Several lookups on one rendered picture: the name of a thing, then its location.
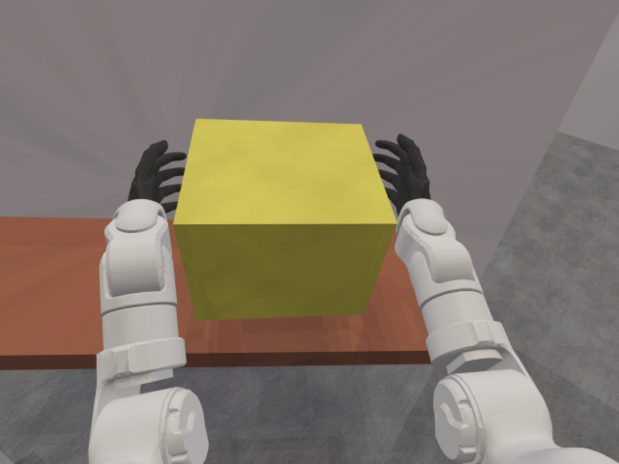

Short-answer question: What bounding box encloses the right robot hand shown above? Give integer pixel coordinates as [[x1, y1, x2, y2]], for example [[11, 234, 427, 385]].
[[372, 133, 431, 216]]

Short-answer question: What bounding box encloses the table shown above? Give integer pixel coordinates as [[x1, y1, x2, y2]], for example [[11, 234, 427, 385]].
[[0, 217, 432, 464]]

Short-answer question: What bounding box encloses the robot right forearm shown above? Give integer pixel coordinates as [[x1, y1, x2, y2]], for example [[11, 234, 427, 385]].
[[395, 199, 553, 436]]

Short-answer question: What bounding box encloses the carton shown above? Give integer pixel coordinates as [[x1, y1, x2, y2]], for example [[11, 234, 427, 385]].
[[173, 119, 398, 321]]

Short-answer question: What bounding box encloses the robot left forearm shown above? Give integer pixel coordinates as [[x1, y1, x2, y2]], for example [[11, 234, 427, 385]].
[[88, 199, 187, 464]]

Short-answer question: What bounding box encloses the left robot hand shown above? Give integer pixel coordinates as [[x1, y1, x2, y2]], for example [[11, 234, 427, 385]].
[[128, 140, 187, 213]]

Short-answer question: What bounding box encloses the left robot upper arm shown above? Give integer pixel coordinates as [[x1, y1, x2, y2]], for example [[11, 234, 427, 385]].
[[90, 387, 209, 464]]

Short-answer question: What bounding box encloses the right robot upper arm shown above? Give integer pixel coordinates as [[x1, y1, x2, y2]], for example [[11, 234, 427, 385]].
[[433, 369, 619, 464]]

